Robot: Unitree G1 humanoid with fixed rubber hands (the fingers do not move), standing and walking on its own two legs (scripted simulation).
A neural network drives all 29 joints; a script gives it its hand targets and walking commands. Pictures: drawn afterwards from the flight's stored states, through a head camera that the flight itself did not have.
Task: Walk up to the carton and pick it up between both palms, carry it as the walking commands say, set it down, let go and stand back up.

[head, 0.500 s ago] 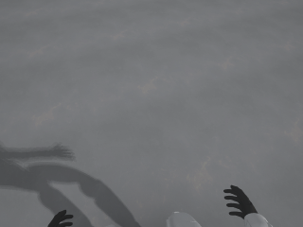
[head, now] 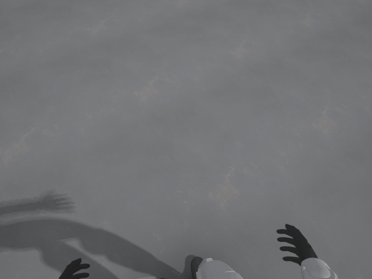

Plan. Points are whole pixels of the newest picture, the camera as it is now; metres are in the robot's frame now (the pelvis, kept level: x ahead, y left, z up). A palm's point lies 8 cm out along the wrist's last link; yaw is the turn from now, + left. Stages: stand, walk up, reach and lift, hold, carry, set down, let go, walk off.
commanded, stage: walk up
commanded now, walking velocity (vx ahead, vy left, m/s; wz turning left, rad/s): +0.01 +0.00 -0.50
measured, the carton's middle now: out of the picture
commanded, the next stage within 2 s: none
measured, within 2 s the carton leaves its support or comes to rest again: neither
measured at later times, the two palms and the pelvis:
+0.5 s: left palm (96, 254) +0.18 +0.21 -0.13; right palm out of the picture +0.08 -0.31 -0.10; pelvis +0.02 -0.02 -0.01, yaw -15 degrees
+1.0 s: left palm (100, 233) +0.22 +0.20 -0.12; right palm out of the picture +0.02 -0.29 -0.08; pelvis +0.02 +0.01 +0.00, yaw -28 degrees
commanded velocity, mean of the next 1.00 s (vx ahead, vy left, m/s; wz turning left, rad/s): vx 0.00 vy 0.00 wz -0.50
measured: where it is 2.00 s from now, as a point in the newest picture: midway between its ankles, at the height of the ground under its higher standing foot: outside the picture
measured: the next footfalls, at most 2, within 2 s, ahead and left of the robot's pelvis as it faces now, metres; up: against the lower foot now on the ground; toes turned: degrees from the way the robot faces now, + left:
right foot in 0.52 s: +0.04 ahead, -0.16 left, +0.00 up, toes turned -11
left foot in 0.88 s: +0.09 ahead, +0.05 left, +0.00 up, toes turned -19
